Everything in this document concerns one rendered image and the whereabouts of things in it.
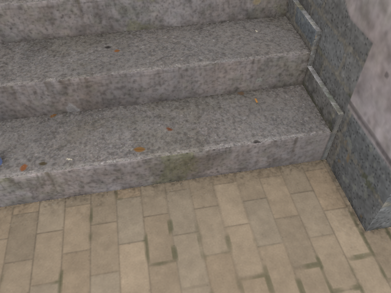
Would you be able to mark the stairs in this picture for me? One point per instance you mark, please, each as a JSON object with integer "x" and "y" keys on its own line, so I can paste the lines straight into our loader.
{"x": 103, "y": 95}

